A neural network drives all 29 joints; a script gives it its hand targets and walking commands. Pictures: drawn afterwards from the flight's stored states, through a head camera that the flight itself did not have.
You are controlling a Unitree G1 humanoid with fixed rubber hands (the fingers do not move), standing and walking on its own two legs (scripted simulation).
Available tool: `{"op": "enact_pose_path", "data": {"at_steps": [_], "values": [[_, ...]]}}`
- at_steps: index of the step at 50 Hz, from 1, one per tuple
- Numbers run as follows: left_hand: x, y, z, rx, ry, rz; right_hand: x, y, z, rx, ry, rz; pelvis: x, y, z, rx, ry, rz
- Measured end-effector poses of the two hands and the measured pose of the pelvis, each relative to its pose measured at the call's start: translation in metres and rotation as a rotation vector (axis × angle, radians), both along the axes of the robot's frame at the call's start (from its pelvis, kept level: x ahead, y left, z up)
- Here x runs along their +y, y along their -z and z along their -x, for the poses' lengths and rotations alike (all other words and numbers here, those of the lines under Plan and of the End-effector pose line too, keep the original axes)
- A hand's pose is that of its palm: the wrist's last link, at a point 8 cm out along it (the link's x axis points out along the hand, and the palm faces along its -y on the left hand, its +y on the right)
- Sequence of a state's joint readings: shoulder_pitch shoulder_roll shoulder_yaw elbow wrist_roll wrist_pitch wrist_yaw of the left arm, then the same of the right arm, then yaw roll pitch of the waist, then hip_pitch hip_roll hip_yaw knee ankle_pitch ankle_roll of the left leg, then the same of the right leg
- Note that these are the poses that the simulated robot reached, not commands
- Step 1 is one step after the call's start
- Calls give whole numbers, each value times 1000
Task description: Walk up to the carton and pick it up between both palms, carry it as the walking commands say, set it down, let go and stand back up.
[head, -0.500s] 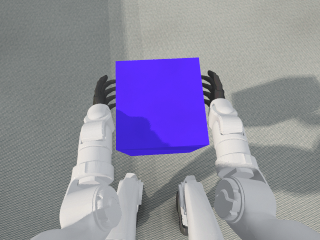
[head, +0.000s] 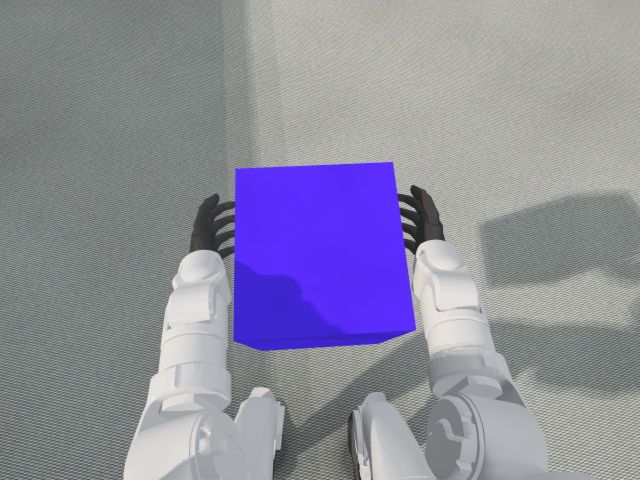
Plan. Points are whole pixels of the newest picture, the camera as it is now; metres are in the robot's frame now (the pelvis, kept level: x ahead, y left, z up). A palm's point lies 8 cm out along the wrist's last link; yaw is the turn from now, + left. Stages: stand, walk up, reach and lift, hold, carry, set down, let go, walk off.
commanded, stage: reach and lift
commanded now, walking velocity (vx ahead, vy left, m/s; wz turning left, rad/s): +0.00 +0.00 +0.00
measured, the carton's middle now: (317, 269) +0.39 +0.02 -0.11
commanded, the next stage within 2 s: none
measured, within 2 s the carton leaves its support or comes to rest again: neither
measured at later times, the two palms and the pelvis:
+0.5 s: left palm (186, 250) +0.36 +0.16 +0.03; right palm (442, 239) +0.38 -0.12 +0.03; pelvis +0.01 +0.00 +0.05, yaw +0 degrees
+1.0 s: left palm (159, 241) +0.34 +0.16 +0.10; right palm (468, 233) +0.36 -0.12 +0.10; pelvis +0.03 +0.00 +0.08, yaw +0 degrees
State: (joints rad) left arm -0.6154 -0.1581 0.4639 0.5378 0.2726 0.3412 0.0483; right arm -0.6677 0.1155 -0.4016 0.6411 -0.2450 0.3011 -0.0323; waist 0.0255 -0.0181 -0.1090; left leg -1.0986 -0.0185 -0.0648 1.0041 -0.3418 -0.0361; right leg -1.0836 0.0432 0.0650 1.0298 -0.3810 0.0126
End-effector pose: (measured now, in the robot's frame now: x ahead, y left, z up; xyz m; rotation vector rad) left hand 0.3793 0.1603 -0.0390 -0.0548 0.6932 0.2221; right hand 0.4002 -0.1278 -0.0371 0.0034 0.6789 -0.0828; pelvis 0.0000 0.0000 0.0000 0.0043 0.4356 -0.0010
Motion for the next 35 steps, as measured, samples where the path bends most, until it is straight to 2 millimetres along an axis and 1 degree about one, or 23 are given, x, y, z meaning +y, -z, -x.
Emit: {"op": "enact_pose_path", "data": {"at_steps": [16, 35], "values": [[2, -43, 15, -7, 2, -8, 2, -42, 14, -6, -5, 1, 1, -36, -6, -105, 2, 0], [2, -98, 29, -21, 17, -17, 2, -95, 33, -20, 1, 0, 7, -67, -22, -280, 4, 1]]}}
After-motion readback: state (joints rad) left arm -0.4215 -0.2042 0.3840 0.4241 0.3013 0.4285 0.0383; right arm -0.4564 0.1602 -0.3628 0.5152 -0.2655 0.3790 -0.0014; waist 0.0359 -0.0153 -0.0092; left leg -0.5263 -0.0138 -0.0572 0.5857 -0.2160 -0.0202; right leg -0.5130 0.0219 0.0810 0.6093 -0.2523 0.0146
